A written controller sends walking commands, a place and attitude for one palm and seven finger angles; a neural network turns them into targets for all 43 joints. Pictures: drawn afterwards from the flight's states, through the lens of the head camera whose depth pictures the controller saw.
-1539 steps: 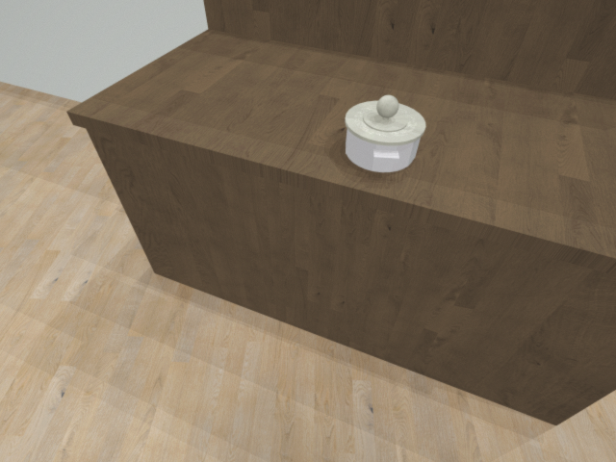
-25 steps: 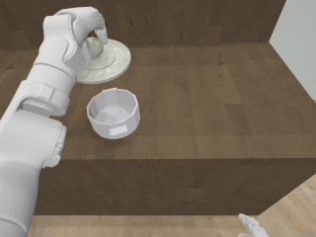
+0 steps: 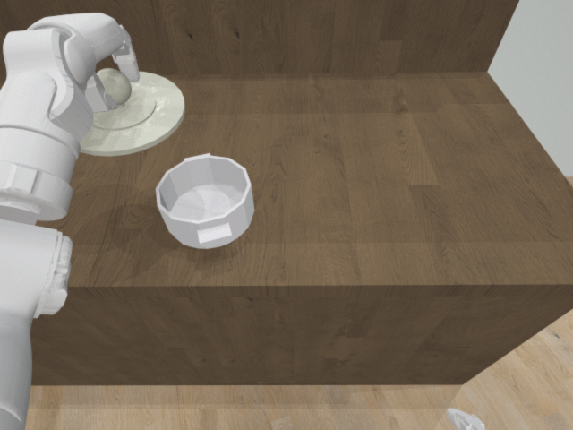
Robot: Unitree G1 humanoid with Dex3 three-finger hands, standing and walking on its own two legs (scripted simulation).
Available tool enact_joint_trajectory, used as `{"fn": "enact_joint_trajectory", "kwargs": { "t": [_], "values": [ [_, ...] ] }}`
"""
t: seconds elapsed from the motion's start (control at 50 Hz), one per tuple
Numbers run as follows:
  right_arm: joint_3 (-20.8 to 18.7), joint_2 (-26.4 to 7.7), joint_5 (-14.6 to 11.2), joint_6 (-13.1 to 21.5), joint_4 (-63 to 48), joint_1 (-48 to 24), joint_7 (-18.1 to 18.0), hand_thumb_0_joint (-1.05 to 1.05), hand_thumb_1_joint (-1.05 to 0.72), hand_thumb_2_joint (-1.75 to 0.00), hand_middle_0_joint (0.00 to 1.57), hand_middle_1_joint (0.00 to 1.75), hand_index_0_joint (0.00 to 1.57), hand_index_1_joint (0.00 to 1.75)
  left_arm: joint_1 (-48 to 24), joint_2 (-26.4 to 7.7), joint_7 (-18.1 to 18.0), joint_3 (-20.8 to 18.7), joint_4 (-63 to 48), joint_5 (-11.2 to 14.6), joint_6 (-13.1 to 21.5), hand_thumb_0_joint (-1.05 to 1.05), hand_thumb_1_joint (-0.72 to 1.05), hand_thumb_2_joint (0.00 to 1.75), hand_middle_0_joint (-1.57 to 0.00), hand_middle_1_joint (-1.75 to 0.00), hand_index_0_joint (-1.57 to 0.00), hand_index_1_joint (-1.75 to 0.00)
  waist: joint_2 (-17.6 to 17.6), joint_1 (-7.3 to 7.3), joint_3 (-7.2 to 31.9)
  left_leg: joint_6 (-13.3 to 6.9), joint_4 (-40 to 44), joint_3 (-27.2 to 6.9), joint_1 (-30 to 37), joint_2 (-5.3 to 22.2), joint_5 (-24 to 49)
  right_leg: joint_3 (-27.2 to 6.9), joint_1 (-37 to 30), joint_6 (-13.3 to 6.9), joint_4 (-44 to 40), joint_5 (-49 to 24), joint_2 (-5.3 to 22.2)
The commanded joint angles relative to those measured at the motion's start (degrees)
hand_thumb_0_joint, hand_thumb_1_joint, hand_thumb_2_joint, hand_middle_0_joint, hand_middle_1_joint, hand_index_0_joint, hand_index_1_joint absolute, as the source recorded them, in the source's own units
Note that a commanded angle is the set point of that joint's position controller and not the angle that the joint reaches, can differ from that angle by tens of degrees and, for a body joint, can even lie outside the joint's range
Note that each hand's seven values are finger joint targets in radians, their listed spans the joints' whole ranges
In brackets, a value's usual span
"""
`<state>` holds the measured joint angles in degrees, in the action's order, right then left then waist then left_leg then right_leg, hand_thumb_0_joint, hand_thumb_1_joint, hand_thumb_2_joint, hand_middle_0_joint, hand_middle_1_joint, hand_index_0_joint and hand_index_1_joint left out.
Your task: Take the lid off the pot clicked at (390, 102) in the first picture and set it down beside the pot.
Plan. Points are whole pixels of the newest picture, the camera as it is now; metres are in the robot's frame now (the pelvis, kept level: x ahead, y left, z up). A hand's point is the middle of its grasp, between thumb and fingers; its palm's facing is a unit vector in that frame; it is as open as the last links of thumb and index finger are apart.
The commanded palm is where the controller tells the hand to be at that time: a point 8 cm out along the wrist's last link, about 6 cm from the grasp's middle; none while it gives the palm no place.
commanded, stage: move the lid sideways beside the pot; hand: left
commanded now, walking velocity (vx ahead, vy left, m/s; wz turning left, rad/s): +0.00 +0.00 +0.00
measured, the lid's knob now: (112, 87) +0.50 +0.23 +0.23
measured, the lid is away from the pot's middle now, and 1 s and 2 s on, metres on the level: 0.09 0.21 0.23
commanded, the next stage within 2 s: lower the lid onto the table in 1.42 s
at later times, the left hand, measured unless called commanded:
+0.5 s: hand (57, 88) +0.46 +0.27 +0.25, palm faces -0.22 -0.04 -0.97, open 7.9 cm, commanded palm +0.46 +0.27 +0.31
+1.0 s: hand out of the picture +0.44 +0.34 +0.25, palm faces -0.23 -0.06 -0.97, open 7.9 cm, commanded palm +0.45 +0.33 +0.31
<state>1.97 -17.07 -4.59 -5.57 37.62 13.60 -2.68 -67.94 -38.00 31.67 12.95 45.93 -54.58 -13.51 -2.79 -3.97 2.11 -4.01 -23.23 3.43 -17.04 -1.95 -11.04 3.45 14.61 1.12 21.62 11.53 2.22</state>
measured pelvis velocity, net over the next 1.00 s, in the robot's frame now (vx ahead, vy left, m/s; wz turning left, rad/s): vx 0.00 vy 0.01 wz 0.01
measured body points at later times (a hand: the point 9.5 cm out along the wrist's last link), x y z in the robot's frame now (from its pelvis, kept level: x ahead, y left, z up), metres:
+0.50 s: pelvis +0.00 +0.01 +0.00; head +0.03 +0.00 +0.45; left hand +0.47 +0.27 +0.31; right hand +0.08 -0.26 -0.12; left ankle +0.01 +0.07 -0.74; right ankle -0.01 -0.14 -0.74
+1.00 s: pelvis +0.00 +0.01 +0.00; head +0.04 +0.00 +0.45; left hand +0.45 +0.34 +0.31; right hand +0.10 -0.26 -0.12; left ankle +0.01 +0.07 -0.74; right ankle -0.01 -0.14 -0.74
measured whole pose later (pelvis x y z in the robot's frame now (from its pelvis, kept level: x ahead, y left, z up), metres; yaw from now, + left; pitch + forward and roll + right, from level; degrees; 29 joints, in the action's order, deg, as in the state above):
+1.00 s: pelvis +0.00 +0.01 +0.00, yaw +0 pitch +7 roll -2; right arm 2.5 -17.1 -5.6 -7.7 37.7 13.4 -4.1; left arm -68.7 -50.3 32.4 6.5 53.6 -56.7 -5.2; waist -2.4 -3.7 1.6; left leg -4.4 -24.5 2.7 -20.0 -1.7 -11.2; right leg 4.0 16.1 1.3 20.1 10.5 1.9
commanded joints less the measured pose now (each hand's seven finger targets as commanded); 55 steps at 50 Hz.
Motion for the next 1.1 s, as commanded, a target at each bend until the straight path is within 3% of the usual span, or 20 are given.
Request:
{"fn": "enact_joint_trajectory", "kwargs": {
  "t": [0.0, 0.06, 0.12, 0.2, 0.22, 0.3, 0.36, 0.4, 0.46, 0.5, 0.52, 0.58, 0.62, 0.68, 0.7, 0.74, 0.9, 0.98, 1.0, 1.08],
  "values": [
    [-2.8, -8.2, 0.0, 2.3, -7.8, -2.6, -0.6, 0.00, -0.90, -0.90, 0.20, 0.30, 0.20, 0.30, -35.2, -18.2, -3.5, -8.5, -14.2, -0.6, 1.1, 0.00, 0.66, 0.98, -0.95, -1.11, -0.78, -1.01, -2.4, -0.20, 25.0, -0.7, -0.7, -6.1, 18.0, 0.6, 22.2, -1.1, -2.4, -4.0, -1.1, -16.2, -2.5],
    [-2.4, -7.6, -0.2, 1.9, -6.5, -1.9, -1.1, 0.00, -0.90, -0.90, 0.20, 0.30, 0.20, 0.30, -36.6, -17.8, -3.0, -7.4, -10.0, -1.2, 1.7, 0.00, 0.66, 0.98, -0.95, -1.11, -0.78, -1.01, 0.7, -0.47, 23.4, -0.6, 0.6, -5.8, 16.0, 0.6, 16.6, -0.4, -2.2, -3.6, -1.2, -13.3, -2.8],
    [-2.5, -7.6, -0.3, 2.3, -6.5, -2.1, -1.0, 0.00, -0.90, -0.90, 0.20, 0.30, 0.20, 0.30, -38.2, -16.0, -3.3, -5.6, -10.7, -1.0, 2.7, 0.00, 0.66, 0.98, -0.95, -1.11, -0.78, -1.01, -2.5, -0.73, 24.1, -0.1, 0.6, -6.1, 17.6, 0.7, 16.5, -0.4, -0.2, -3.8, -1.3, -11.3, -2.8],
    [-2.5, -8.5, -0.5, 1.8, -5.3, -1.2, -1.2, 0.00, -0.90, -0.90, 0.20, 0.30, 0.20, 0.30, -35.4, -15.5, -2.9, -4.9, -3.4, -0.8, 3.1, 0.00, 0.66, 0.98, -0.95, -1.11, -0.78, -1.01, -0.7, -1.26, 19.2, -0.1, 1.3, -5.6, 14.5, 0.8, 12.0, 0.1, 1.4, -4.0, -2.2, -8.9, -2.7],
    [-2.4, -8.0, -0.3, 1.8, -5.3, -1.1, -1.3, 0.00, -0.90, -0.90, 0.20, 0.30, 0.20, 0.30, -37.5, -16.9, -3.0, -5.7, -5.0, -1.5, 3.6, 0.00, 0.66, 0.98, -0.95, -1.11, -0.78, -1.01, -0.3, -0.90, 21.6, -0.2, 1.4, -5.6, 14.7, 0.8, 11.8, -0.1, 0.2, -3.7, -1.7, -8.8, -2.9],
    [-2.6, -8.3, -0.4, 2.1, -5.2, -0.5, -1.4, 0.00, -0.90, -0.90, 0.20, 0.30, 0.20, 0.30, -38.9, -15.3, -3.0, -4.1, -5.9, -0.8, 5.0, 0.00, 0.66, 0.98, -0.95, -1.11, -0.78, -1.01, -2.7, -1.51, 22.2, -0.2, 0.8, -6.1, 16.7, 1.0, 14.7, 0.1, 1.4, -4.0, -2.2, -9.6, -2.9],
    [-2.5, -8.1, 0.0, 2.1, -4.9, 0.2, -1.8, 0.00, -0.90, -0.90, 0.20, 0.30, 0.20, 0.30, -38.3, -20.6, -3.1, -8.1, -4.4, -2.1, 6.1, 0.00, 0.66, 0.98, -0.95, -1.11, -0.78, -1.01, -1.9, -0.78, 23.5, -0.5, 0.7, -5.9, 15.7, 0.7, 14.5, -0.1, -0.5, -3.9, -1.8, -10.3, -3.1],
    [-2.9, -8.5, -0.2, 2.2, -5.4, 0.3, -1.6, 0.00, -0.90, -0.90, 0.20, 0.30, 0.20, 0.30, -37.9, -19.2, -3.2, -7.1, -6.4, -1.2, 6.5, 0.00, 0.66, 0.98, -0.95, -1.11, -0.78, -1.01, -4.3, -1.08, 24.2, -0.2, 0.1, -6.4, 17.7, 1.0, 18.7, -0.2, 0.4, -4.1, -2.0, -11.6, -2.9],
    [-2.7, -8.5, 0.1, 1.6, -5.0, 1.2, -1.6, 0.00, -0.90, -0.90, 0.20, 0.30, 0.20, 0.30, -34.6, -22.9, -2.9, -10.1, -1.9, -2.3, 6.8, 0.00, 0.66, 0.98, -0.95, -1.11, -0.78, -1.01, -1.2, -0.36, 22.1, -0.4, 0.4, -6.0, 14.7, 1.0, 18.3, 0.0, -0.8, -4.0, -1.7, -12.3, -3.2],
    [-3.1, -8.9, -0.2, 1.4, -5.7, 0.8, -1.3, 0.00, -0.90, -0.90, 0.20, 0.30, 0.20, 0.30, -34.9, -21.2, -2.9, -8.6, -4.8, -1.5, 6.8, 0.00, 0.66, 0.98, -0.95, -1.11, -0.78, -1.01, -3.1, -0.73, 23.0, -0.3, -0.2, -6.3, 16.1, 1.1, 21.8, -0.1, -0.5, -4.1, -1.9, -13.8, -2.9],
    [-3.2, -8.6, 0.0, 1.4, -5.8, 0.9, -1.2, 0.00, -0.90, -0.90, 0.20, 0.30, 0.20, 0.30, -36.5, -22.8, -3.0, -9.8, -8.1, -2.2, 7.0, 0.00, 0.66, 0.98, -0.95, -1.11, -0.78, -1.01, -3.9, -0.25, 25.1, -0.2, -0.3, -6.6, 17.9, 1.4, 23.4, -0.2, -0.5, -3.9, -1.6, -13.5, -3.1],
    [-3.1, -8.6, -0.1, 0.9, -5.7, 1.2, -1.0, 0.00, -0.90, -0.90, 0.20, 0.30, 0.20, 0.30, -32.9, -22.4, -2.4, -9.7, -4.8, -2.5, 6.5, 0.00, 0.66, 0.98, -0.95, -1.11, -0.78, -1.01, -2.6, -0.37, 22.1, -0.3, -0.5, -6.5, 16.6, 1.4, 23.4, 0.2, 1.0, -3.8, -1.9, -12.7, -3.5],
    [-3.4, -8.9, 0.1, 0.7, -6.4, 1.3, -0.9, 0.00, -0.90, -0.90, 0.20, 0.30, 0.20, 0.30, -31.2, -26.5, -2.8, -13.0, -7.1, -2.6, 6.6, 0.00, 0.66, 0.98, -0.95, -1.11, -0.78, -1.01, -2.7, 0.29, 25.4, -0.5, -1.3, -6.4, 17.4, 1.3, 26.6, -0.5, -1.3, -3.8, -1.4, -15.0, -3.4],
    [-3.1, -8.9, -0.3, 0.1, -6.1, 1.0, -1.3, 0.00, -0.90, -0.90, 0.20, 0.30, 0.20, 0.30, -32.8, -26.4, -2.4, -11.9, -6.1, -2.7, 6.8, 0.00, 0.66, 0.98, -0.95, -1.11, -0.78, -1.01, -1.5, -0.12, 24.2, -0.6, -0.6, -5.8, 16.0, 1.4, 23.3, -0.1, -1.2, -3.6, -1.7, -14.2, -3.3],
    [-3.5, -9.5, -0.4, 0.2, -6.6, 1.0, -1.1, 0.00, -0.90, -0.90, 0.20, 0.30, 0.20, 0.30, -32.4, -26.4, -2.7, -12.1, -8.4, -1.8, 6.9, 0.00, 0.66, 0.98, -0.95, -1.11, -0.78, -1.01, -4.5, -0.24, 24.8, -0.5, -1.3, -6.3, 17.6, 1.5, 27.0, -0.2, -0.5, -3.9, -1.9, -15.3, -3.1],
    [-3.3, -9.1, 0.0, 0.1, -6.7, 0.8, -1.3, 0.00, -0.90, -0.90, 0.20, 0.30, 0.20, 0.30, -33.2, -30.2, -2.9, -14.8, -9.9, -3.0, 7.5, 0.00, 0.66, 0.98, -0.95, -1.11, -0.78, -1.01, -4.6, 0.25, 27.6, -0.7, -1.7, -6.3, 18.5, 1.4, 28.3, -0.5, -1.7, -3.7, -1.4, -15.9, -3.3],
    [-3.0, -9.4, -1.0, -0.7, -5.9, 0.9, -1.6, 0.00, -0.90, -0.90, 0.20, 0.30, 0.20, 0.30, -29.2, -26.9, -2.3, -11.0, -3.6, -1.9, 7.7, 0.00, 0.66, 0.98, -0.95, -1.11, -0.78, -1.01, -4.7, -0.61, 21.3, -0.6, -1.6, -5.7, 16.2, 1.7, 24.1, 0.3, 1.7, -3.7, -2.4, -12.5, -3.3],
    [-2.5, -9.2, -0.9, -0.7, -4.7, 1.3, -2.5, 0.00, -0.90, -0.90, 0.20, 0.30, 0.20, 0.30, -32.7, -29.7, -2.0, -11.9, -3.0, -2.8, 9.0, 0.00, 0.66, 0.98, -0.95, -1.11, -0.78, -1.01, -3.2, -0.58, 22.1, -1.1, -0.9, -5.0, 15.0, 1.5, 18.3, 0.2, 0.0, -3.3, -2.6, -10.9, -3.5],
    [-2.6, -9.8, -1.1, -0.7, -5.1, 0.9, -2.6, 0.00, -0.90, -0.90, 0.20, 0.30, 0.20, 0.30, -33.2, -30.7, -2.3, -12.3, -5.2, -2.0, 9.5, 0.00, 0.66, 0.98, -0.95, -1.11, -0.78, -1.01, -5.5, -0.69, 23.1, -1.1, -1.1, -5.2, 16.1, 1.7, 20.1, 0.0, 0.0, -3.6, -2.8, -11.7, -3.1],
    [-2.4, -9.2, -1.0, -0.2, -3.5, 1.8, -3.3, 0.00, -0.90, -0.90, 0.20, 0.30, 0.20, 0.30, -35.7, -29.0, -2.1, -10.5, -4.1, -2.4, 10.8, 0.00, 0.66, 0.98, -0.95, -1.11, -0.78, -1.01, -6.6, -1.20, 22.6, -1.1, -1.0, -5.4, 17.4, 1.8, 19.4, 0.7, 1.6, -3.3, -3.0, -10.1, -3.6]
  ]
}}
